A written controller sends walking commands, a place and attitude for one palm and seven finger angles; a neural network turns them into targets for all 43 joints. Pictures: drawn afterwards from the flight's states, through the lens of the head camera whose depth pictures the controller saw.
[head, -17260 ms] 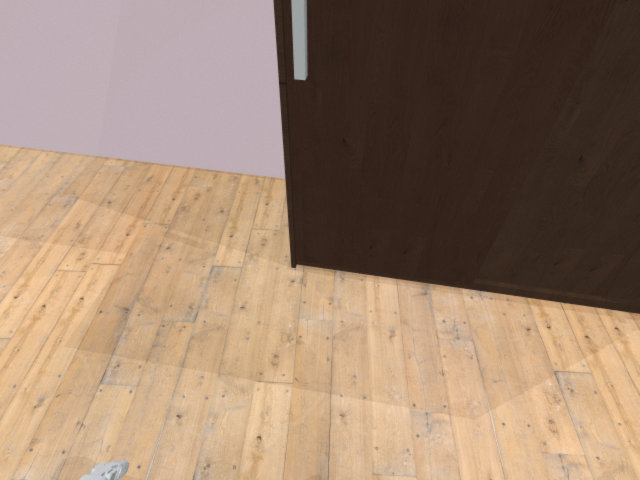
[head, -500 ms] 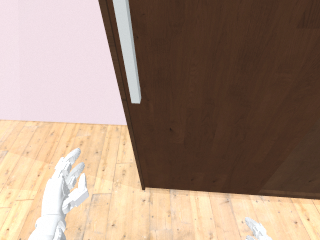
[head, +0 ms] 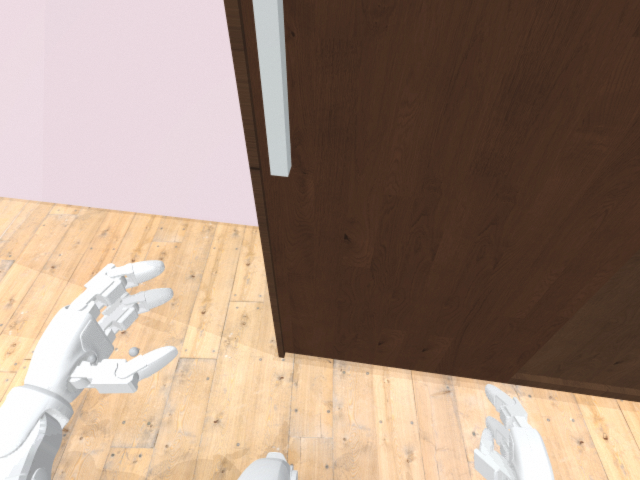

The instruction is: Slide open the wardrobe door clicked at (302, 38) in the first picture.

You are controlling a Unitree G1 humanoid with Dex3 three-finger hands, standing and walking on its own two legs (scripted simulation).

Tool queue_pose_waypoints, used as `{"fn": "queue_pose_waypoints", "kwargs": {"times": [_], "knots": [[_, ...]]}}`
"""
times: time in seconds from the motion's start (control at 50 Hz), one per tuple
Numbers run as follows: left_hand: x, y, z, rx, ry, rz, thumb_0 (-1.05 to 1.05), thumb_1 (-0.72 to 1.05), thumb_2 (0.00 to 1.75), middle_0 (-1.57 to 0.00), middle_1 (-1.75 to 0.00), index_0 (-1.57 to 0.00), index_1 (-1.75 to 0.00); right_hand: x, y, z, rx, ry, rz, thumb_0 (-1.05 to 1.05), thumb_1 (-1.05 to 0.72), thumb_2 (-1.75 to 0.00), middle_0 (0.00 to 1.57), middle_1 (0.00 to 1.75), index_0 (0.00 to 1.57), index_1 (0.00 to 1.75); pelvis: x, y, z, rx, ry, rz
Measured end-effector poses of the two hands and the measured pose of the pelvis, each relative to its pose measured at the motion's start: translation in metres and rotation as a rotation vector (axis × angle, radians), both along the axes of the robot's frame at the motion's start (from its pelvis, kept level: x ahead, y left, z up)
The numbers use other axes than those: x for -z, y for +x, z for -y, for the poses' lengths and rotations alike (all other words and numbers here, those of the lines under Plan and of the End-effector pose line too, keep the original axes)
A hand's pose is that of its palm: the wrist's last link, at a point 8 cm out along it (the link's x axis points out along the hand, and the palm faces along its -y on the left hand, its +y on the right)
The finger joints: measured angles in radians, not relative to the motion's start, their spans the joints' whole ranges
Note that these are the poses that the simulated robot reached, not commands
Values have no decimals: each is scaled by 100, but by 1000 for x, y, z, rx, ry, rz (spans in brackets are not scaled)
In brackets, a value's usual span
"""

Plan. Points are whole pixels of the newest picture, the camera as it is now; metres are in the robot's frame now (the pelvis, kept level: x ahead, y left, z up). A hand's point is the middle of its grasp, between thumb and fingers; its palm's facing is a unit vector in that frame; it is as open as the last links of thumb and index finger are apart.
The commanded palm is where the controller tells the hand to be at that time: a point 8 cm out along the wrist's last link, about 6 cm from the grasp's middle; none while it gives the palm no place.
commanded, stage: raise the hand with hooked fingers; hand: left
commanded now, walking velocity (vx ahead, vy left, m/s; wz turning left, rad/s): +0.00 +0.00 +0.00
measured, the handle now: (277, 61) +0.56 +0.11 +0.25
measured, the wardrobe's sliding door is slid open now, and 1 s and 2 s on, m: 0.00 0.00 0.00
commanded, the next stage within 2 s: move the hooked fingers beside the handle in 1.38 s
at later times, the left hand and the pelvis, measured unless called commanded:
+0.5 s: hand (22, 269) +0.24 +0.29 +0.20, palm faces +0.01 -0.99 -0.12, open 13.3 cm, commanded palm +0.21 +0.34 +0.20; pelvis +0.00 +0.04 +0.03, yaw +0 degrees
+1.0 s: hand out of the picture +0.24 +0.31 +0.27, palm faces +0.02 -0.99 -0.13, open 14.0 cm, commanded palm +0.20 +0.35 +0.27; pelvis -0.04 +0.02 +0.03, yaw +1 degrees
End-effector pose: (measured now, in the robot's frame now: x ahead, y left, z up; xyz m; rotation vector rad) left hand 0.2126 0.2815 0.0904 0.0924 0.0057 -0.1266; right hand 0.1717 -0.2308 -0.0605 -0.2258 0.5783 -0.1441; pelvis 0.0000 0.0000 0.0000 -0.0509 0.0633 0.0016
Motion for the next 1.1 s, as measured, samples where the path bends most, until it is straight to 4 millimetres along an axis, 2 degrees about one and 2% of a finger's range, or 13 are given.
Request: {"fn": "queue_pose_waypoints", "kwargs": {"times": [0.06,0.18,0.34,0.38,0.52,0.56,0.64,0.72,0.82,0.9,0.98,1.04,1.1], "knots": [[-9,14,-11,-12,-12,-56,1,19,60,-25,-75,-25,-75,-2,-12,-6,37,34,-3,1,-90,-90,20,30,20,30,-6,5,-5,23,8,4],[-51,15,-36,-106,-41,103,1,5,54,-26,-84,-26,-84,-11,-21,-12,39,31,-7,1,-90,-90,21,30,20,30,-14,14,-16,34,11,14],[-49,13,-42,-71,-36,12,0,-14,46,-27,-96,-27,-96,-25,-3,-21,-4,-19,30,1,-90,-90,20,30,20,30,-19,9,-33,11,3,45],[-59,13,-44,-73,-15,36,0,-19,44,-28,-99,-28,-99,-32,4,-27,-19,-25,55,1,-90,-90,20,30,20,30,-21,7,-35,7,3,57],[-119,10,-67,-121,16,217,0,-35,37,-29,-110,-29,-110,-52,21,-54,-90,6,132,1,-90,-90,20,30,20,30,-27,-1,-37,-8,2,103],[-126,10,-75,-131,12,200,0,-39,35,-30,-113,-29,-112,-53,23,-61,-107,22,140,1,-90,-90,20,30,20,30,-28,-4,-37,-13,2,113],[-126,11,-80,-135,8,95,-1,-45,33,-30,-116,-30,-116,-52,22,-69,-133,48,132,1,-90,-90,20,30,20,30,-30,-12,-37,-21,4,124],[-134,7,-75,-116,28,83,-1,-48,31,-30,-118,-30,-118,-50,16,-72,-148,53,119,1,-90,-90,20,30,20,30,-31,-19,-36,-24,2,139],[-169,0,-78,-121,54,205,-1,-50,31,-30,-119,-30,-119,-48,5,-69,-155,48,103,1,-90,-90,21,30,20,30,-32,-24,-30,-24,5,160],[-189,-1,-89,-156,48,210,-1,-50,30,-31,-120,-30,-119,-45,-3,-60,-147,50,89,1,-90,-90,21,30,20,30,-32,-29,-26,-26,9,165],[-185,3,-89,-155,38,121,-1,-50,30,-30,-120,-30,-119,-41,-11,-48,-129,56,83,1,-90,-90,21,30,20,30,-31,-35,-22,-26,9,155],[-169,5,-77,-105,28,52,-1,-50,30,-30,-120,-30,-120,-40,-17,-38,-110,57,90,1,-90,-90,20,30,20,30,-29,-38,-20,-18,3,153],[-158,3,-62,-59,25,58,-1,-50,30,-30,-120,-30,-120,-40,-22,-29,-90,46,105,1,-90,-90,20,30,20,30,-27,-39,-18,-4,-4,160]]}}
